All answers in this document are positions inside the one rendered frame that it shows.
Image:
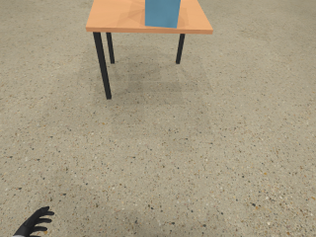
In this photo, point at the carton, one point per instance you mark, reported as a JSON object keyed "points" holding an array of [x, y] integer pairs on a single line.
{"points": [[162, 13]]}

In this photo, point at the left robot hand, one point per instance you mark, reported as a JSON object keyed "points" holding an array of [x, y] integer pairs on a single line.
{"points": [[29, 226]]}

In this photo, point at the table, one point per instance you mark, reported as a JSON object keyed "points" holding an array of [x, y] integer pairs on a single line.
{"points": [[128, 16]]}

